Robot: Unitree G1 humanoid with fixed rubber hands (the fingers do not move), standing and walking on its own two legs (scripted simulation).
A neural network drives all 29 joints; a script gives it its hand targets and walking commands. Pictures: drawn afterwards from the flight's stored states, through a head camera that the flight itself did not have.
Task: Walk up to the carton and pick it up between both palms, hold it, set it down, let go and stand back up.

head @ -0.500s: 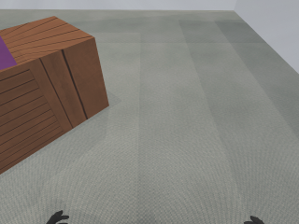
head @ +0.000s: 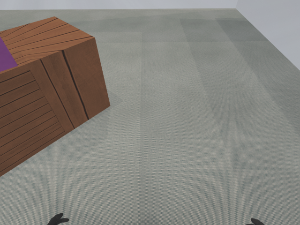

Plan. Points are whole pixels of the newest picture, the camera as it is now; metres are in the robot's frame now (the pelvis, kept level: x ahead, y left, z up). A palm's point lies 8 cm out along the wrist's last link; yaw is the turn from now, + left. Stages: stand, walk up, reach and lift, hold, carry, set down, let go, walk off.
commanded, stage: stand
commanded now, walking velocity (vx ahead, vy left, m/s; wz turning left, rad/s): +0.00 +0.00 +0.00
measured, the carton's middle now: out of the picture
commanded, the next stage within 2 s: walk up in 1.00 s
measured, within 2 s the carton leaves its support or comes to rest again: neither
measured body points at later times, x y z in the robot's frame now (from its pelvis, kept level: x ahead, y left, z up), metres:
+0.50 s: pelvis +0.00 +0.00 +0.00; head -0.01 -0.01 +0.45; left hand +0.13 +0.29 -0.10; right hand +0.10 -0.30 -0.11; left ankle +0.03 +0.12 -0.73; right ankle +0.03 -0.12 -0.73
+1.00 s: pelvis +0.00 +0.00 +0.01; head +0.00 +0.00 +0.46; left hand +0.13 +0.29 -0.10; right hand +0.11 -0.30 -0.11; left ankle +0.03 +0.12 -0.73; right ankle +0.03 -0.12 -0.73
